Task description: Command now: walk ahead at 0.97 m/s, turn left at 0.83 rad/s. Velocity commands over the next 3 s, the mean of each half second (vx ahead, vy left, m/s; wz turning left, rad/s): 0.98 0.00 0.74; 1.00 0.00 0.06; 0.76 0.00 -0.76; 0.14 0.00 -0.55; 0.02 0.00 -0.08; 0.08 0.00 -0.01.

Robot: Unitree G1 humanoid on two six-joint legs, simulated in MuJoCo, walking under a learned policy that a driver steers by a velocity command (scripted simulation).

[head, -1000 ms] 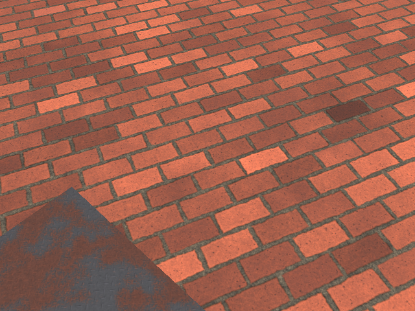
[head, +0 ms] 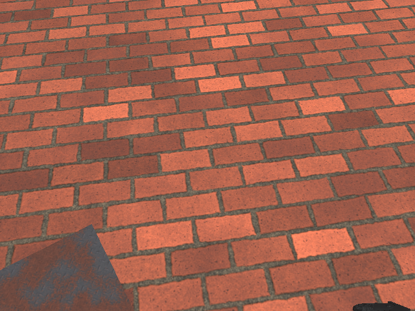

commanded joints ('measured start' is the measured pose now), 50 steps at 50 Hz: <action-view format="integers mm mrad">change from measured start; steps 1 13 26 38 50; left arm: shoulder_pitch -112 -500 -143 -12 -116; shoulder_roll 281 101 211 182 137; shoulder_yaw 69 -31 63 36 22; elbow -97 -370 -224 -37 -74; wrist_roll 11 17 2 -49 -49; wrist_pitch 23 17 0 -66 -9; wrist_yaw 14 -59 -37 -52 -36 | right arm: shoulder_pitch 508 336 314 -139 268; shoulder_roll -192 -181 -130 -30 -116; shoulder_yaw -81 -79 -29 51 -38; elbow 84 68 76 -115 83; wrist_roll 0 15 5 -18 -40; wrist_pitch -13 -66 -78 -60 -86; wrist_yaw -38 -78 -81 -3 -74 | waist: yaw -310 -46 43 -13 -93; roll -126 -42 -100 -46 -31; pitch -229 115 -203 113 -77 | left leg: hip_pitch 687 271 -49 134 693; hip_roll -97 14 -6 89 354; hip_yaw -66 -523 -326 -105 -560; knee -77 -550 764 -11 -448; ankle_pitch -193 78 -177 213 -213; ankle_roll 86 121 -76 -98 -2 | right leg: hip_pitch -322 -882 -86 -536 -977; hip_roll -250 -123 -364 -161 -111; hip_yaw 40 279 998 317 381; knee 824 643 26 -297 1101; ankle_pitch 1451 363 -216 581 232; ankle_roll -82 44 -281 -195 -151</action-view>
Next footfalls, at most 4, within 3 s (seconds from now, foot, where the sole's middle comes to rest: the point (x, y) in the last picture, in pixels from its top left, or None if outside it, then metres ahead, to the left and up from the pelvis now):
0.02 left None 0.20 0.03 -0.74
0.46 right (231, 240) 0.68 -0.02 -0.74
0.90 left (135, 164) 0.99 0.35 -0.74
1.34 right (151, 82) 1.46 0.34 -0.74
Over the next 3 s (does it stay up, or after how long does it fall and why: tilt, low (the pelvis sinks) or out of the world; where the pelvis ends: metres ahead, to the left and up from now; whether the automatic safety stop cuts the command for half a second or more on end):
stays up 1.57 0.37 0.03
